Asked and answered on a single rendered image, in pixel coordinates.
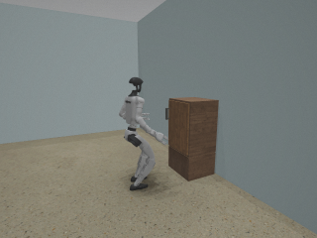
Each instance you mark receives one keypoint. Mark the robot left upper arm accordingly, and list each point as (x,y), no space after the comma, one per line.
(123,109)

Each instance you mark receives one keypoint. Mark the right robot foot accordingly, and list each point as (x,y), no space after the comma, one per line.
(139,186)

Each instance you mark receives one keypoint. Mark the robot head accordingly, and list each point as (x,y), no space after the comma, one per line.
(136,82)

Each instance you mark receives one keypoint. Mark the cupboard door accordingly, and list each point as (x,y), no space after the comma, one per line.
(178,125)

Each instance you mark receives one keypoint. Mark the robot right upper arm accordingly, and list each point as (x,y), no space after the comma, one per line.
(139,107)

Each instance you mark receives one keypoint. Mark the robot right forearm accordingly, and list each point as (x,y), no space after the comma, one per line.
(146,128)

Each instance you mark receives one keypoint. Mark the right robot hand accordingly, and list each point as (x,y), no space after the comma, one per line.
(159,137)

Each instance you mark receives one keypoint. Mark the handle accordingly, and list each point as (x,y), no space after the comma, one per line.
(166,113)

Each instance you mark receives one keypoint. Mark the left robot hand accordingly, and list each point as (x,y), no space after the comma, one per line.
(145,114)

